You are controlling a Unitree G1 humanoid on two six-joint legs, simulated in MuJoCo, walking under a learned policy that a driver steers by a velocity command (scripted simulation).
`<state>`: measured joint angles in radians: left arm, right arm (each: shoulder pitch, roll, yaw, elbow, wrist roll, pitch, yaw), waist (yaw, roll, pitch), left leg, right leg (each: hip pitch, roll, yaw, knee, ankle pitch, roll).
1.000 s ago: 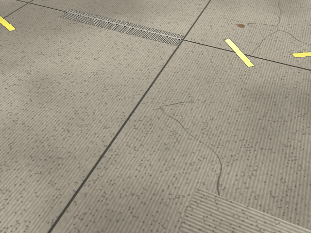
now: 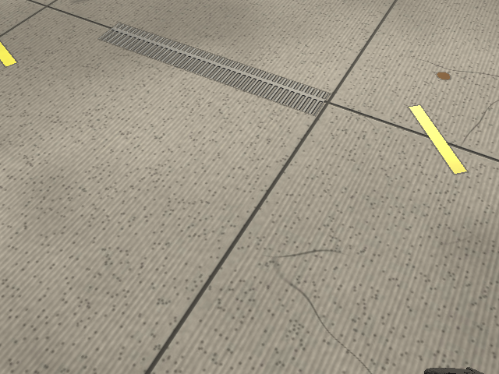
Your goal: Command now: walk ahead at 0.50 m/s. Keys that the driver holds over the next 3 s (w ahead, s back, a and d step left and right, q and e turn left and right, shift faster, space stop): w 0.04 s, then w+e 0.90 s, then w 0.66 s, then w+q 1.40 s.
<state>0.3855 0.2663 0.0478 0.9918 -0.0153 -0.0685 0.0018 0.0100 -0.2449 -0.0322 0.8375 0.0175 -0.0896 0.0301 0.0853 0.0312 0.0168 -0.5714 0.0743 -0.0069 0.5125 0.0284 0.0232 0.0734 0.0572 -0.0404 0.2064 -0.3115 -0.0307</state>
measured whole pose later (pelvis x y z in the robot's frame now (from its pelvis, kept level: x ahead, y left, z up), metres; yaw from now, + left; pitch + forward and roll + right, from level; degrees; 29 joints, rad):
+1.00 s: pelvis +0.56 -0.08 +0.01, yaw -29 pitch +2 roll +0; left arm 0.34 0.28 0.08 0.78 -0.02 -0.05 0.01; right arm 0.00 -0.28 -0.05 0.75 0.00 -0.11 0.01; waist 0.08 0.04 0.03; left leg -0.59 0.04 -0.09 0.52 0.06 -0.04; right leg -0.09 0.11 0.16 0.38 -0.31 -0.08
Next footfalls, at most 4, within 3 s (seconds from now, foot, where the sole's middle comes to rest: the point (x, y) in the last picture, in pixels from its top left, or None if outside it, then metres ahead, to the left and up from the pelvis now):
0.06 left None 0.21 0.13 -0.77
0.60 right None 0.48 -0.14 -0.77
1.08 left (307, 259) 0.83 -0.07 -0.77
1.60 right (423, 243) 0.91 -0.43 -0.77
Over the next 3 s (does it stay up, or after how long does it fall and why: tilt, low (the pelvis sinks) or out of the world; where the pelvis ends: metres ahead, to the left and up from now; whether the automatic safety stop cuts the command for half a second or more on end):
stays up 1.54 -0.50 0.00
